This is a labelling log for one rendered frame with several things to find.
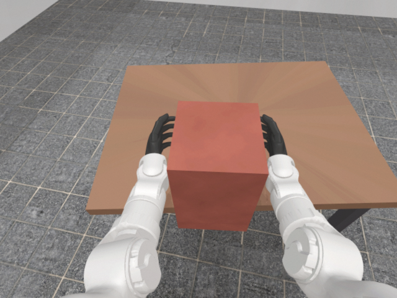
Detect left robot hand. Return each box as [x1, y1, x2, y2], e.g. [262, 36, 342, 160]
[145, 114, 176, 155]

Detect robot left forearm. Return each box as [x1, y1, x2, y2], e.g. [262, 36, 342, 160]
[84, 153, 169, 286]

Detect robot right forearm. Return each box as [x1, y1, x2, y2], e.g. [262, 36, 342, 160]
[265, 154, 364, 277]

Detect left robot upper arm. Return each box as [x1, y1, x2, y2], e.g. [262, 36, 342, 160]
[60, 236, 161, 298]

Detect right robot hand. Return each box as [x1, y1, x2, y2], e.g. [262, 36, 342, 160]
[260, 114, 287, 157]

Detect carton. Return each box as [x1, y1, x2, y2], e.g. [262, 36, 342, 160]
[167, 101, 269, 232]

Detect right robot upper arm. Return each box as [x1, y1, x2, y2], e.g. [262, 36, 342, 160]
[282, 226, 397, 298]

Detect table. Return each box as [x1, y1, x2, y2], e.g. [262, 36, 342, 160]
[86, 61, 397, 233]

